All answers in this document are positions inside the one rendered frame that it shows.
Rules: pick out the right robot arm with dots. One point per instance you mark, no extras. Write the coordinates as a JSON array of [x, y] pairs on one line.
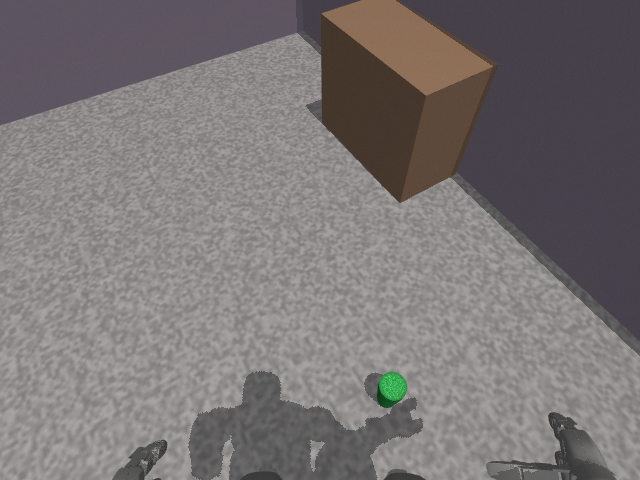
[[591, 471]]

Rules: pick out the left robot hand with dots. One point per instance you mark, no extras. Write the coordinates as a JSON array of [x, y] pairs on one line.
[[141, 461]]

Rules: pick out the right robot hand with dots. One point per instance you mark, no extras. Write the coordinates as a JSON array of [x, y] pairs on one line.
[[577, 447]]

